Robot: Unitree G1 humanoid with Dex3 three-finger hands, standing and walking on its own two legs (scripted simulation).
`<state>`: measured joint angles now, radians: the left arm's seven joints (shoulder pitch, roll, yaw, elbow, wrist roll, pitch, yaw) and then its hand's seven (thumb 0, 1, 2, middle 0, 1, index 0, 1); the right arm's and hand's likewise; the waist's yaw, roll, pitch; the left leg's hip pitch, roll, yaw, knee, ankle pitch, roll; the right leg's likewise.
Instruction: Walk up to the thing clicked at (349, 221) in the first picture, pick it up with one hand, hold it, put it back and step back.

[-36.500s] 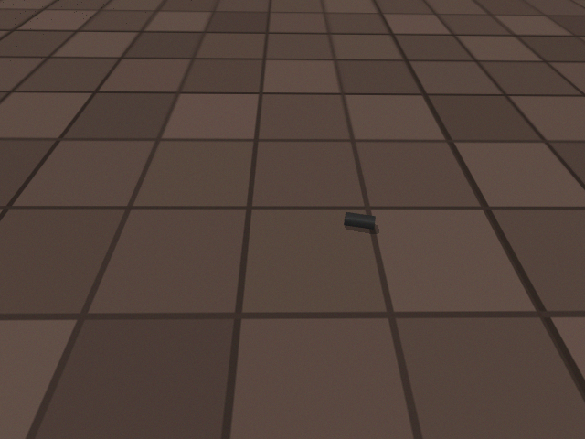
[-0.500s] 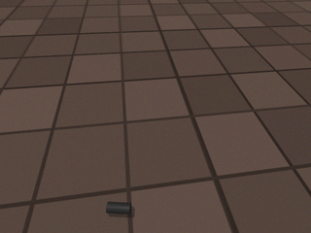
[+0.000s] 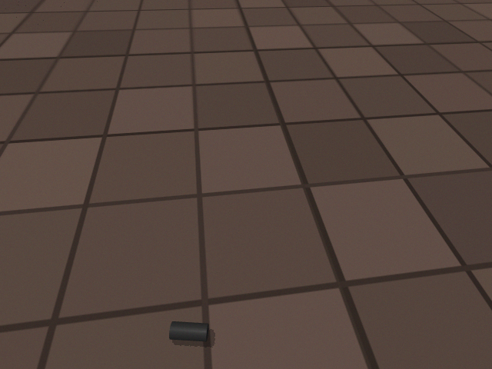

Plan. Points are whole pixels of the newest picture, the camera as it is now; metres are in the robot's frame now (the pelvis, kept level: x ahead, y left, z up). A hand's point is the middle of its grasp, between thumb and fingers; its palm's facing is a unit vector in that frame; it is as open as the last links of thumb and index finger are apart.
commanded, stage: stand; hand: left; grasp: from above
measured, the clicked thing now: (189, 331) +0.43 +0.21 -0.75
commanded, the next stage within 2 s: rise first in 0.42 s
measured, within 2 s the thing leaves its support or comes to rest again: neither
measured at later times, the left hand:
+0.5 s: hand out of the picture +0.07 +0.25 -0.16, palm faces -0.03 -0.94 -0.35, open 7.4 cm
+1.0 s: hand out of the picture +0.15 +0.25 -0.20, palm faces -0.08 -0.91 -0.40, open 12.9 cm
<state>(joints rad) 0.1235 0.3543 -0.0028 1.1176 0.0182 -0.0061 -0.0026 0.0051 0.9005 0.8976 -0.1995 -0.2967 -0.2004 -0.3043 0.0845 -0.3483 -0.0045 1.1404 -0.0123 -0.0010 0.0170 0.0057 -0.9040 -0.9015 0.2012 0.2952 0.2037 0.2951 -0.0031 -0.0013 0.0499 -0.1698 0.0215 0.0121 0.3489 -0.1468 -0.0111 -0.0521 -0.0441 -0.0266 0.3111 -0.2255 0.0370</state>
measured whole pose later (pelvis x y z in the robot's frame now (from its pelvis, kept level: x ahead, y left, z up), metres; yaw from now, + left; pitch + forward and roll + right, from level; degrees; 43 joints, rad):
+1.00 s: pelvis +0.00 -0.01 -0.05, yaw -1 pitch +12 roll -1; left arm 0.04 0.33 0.18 0.89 0.18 0.10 -0.01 0.00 -0.26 0.96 -0.08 -1.00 -0.09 -1.00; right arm 0.26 -0.25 -0.05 0.67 0.01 -0.05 0.00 0.01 -0.87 -0.89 0.20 0.30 0.20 0.30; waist -0.04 0.00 -0.05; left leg -0.67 0.05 0.01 0.82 -0.36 -0.02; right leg -0.56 -0.02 0.00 0.81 -0.45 0.02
